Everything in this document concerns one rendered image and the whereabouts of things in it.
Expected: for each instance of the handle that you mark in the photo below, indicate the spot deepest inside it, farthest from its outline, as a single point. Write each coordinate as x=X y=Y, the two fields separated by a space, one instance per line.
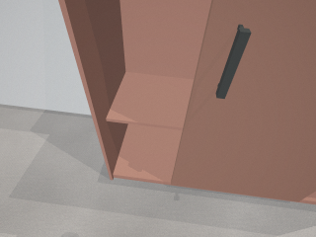
x=233 y=60

